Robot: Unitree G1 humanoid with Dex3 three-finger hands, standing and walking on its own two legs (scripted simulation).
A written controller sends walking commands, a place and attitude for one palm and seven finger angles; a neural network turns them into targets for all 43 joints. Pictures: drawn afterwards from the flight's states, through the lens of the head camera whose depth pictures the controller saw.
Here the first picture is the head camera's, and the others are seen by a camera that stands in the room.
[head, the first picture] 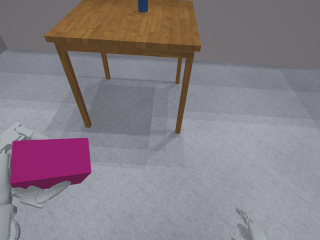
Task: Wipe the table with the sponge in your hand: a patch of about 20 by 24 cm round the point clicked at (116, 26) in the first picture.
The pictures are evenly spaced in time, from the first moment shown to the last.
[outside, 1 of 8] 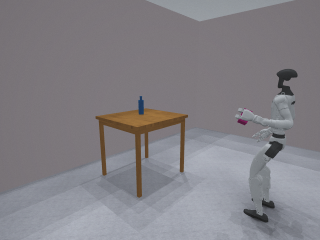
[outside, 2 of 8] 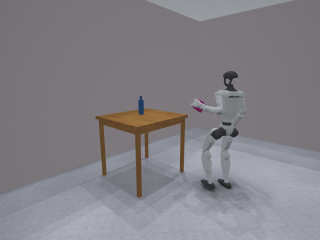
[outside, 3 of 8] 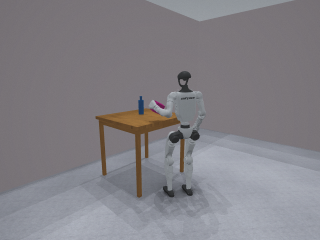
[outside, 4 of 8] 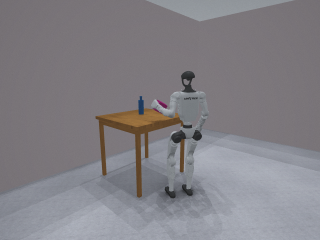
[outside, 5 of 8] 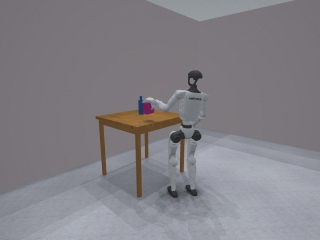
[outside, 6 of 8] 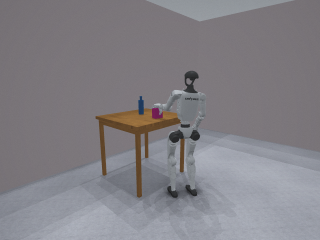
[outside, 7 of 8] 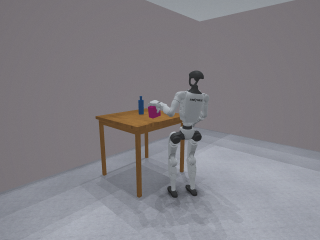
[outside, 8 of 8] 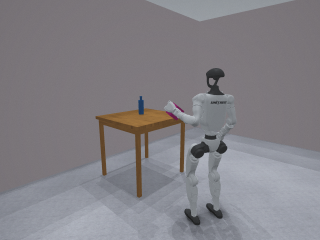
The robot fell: no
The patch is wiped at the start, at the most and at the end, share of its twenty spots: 0.00 1.00 1.00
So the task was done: yes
